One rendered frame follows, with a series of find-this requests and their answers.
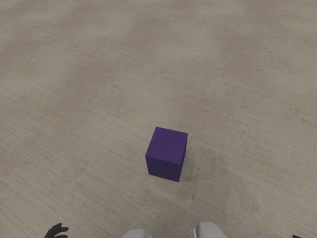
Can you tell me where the right robot thigh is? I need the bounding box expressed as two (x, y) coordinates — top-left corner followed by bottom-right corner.
(193, 222), (227, 238)

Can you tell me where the carton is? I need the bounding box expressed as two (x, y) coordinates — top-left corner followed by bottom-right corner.
(145, 127), (188, 182)

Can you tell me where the left robot hand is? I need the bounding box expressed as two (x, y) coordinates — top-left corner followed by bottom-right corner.
(44, 223), (69, 238)

